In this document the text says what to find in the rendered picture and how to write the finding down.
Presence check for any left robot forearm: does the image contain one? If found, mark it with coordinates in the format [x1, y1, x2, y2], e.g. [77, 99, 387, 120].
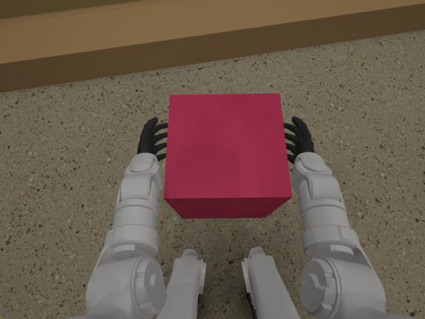
[86, 153, 163, 311]

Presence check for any carton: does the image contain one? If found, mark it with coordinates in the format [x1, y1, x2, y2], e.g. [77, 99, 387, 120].
[163, 94, 292, 219]

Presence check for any robot right thigh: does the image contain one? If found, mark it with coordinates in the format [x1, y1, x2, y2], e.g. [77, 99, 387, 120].
[241, 253, 301, 319]

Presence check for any left robot upper arm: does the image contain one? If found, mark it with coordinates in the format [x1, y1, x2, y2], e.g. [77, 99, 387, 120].
[65, 255, 167, 319]

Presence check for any left robot shin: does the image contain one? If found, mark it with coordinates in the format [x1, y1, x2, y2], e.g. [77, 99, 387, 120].
[172, 249, 199, 270]

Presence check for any right robot hand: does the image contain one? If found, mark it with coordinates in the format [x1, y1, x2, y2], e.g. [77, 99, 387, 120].
[284, 116, 315, 164]

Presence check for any right robot forearm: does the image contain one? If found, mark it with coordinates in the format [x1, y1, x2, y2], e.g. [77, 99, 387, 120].
[292, 152, 386, 308]

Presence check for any right robot upper arm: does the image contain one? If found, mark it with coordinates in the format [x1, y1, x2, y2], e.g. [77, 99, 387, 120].
[299, 257, 419, 319]

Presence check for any left robot hand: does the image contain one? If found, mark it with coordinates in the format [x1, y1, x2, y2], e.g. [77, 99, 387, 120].
[137, 117, 168, 161]

